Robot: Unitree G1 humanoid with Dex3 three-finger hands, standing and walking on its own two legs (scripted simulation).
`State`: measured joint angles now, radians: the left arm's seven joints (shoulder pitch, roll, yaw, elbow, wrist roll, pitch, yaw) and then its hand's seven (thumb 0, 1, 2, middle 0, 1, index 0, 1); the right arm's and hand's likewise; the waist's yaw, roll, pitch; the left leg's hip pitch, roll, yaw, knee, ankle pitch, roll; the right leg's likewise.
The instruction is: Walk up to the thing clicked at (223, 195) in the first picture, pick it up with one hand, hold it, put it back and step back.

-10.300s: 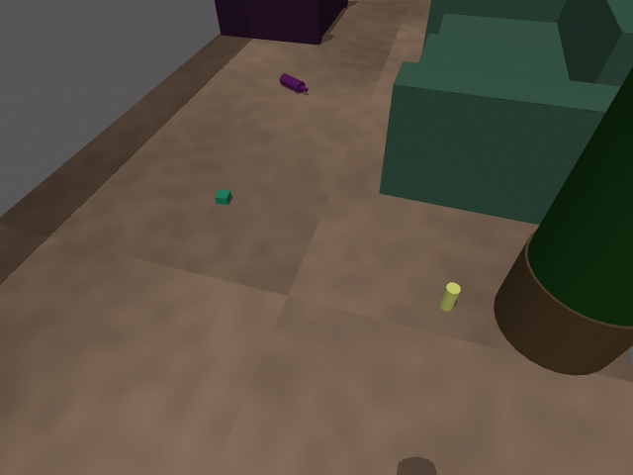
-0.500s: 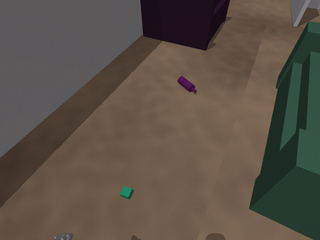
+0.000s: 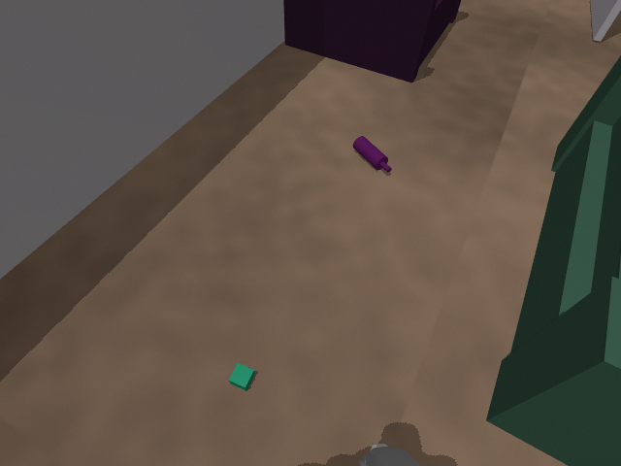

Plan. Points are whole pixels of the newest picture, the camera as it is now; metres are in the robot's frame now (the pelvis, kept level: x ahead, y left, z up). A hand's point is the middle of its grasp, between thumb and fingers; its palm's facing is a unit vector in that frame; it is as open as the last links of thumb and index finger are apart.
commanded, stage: walk up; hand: left
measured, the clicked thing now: (242, 376) +0.44 +0.22 -0.75
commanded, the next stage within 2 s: none
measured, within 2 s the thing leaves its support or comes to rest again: neither
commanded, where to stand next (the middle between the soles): +0.04 -0.01 m, yaw -1 degrees
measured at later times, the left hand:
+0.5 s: hand out of the picture +0.11 +0.24 -0.16, palm faces +0.06 -0.91 -0.41, open 7.4 cm
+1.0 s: hand out of the picture -0.01 +0.25 -0.14, palm faces -0.03 -0.90 -0.44, open 7.4 cm
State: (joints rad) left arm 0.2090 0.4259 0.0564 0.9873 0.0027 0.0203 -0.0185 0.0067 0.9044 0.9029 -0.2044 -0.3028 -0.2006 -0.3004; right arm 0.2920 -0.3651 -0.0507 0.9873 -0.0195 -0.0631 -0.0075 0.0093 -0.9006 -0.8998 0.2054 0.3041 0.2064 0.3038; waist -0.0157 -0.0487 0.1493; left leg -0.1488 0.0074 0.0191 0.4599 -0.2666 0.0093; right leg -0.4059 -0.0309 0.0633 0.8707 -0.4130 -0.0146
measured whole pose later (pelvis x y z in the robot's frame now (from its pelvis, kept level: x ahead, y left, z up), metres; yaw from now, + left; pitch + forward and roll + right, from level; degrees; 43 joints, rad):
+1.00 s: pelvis -0.05 -0.04 -0.01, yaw +1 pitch -4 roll -2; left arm 0.32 0.41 0.06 0.93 0.04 -0.07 -0.02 0.01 0.90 0.90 -0.21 -0.30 -0.20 -0.30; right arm 0.30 -0.43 -0.07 0.85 -0.02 0.01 0.04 0.01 -0.90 -0.90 0.20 0.30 0.21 0.30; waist -0.02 0.07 0.06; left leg -0.25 0.06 -0.02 0.76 -0.42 0.03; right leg -0.18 0.05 -0.05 0.58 -0.32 -0.04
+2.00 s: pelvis -0.10 -0.02 -0.02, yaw +1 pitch -2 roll +3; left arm 0.21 0.40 0.06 0.84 0.03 0.01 0.01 0.00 0.90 0.90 -0.21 -0.30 -0.20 -0.30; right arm 0.20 -0.37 -0.06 0.93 -0.02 0.02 -0.01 0.01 -0.91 -0.90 0.20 0.30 0.20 0.30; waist 0.04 -0.02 0.16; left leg -0.24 -0.06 -0.01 0.61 -0.33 0.00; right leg -0.32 -0.09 -0.03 0.76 -0.40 0.00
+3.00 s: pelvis -0.10 -0.02 +0.01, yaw +1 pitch -2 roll +0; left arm 0.07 0.35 0.00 1.14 0.01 -0.02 -0.01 0.00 0.90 0.90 -0.21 -0.30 -0.20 -0.30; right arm 0.08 -0.35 -0.01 1.14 -0.01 -0.02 0.01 0.01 -0.90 -0.90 0.20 0.30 0.20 0.30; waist 0.00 0.00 0.05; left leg -0.11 0.00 -0.03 0.33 -0.18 -0.01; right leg -0.13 -0.02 0.00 0.34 -0.18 0.02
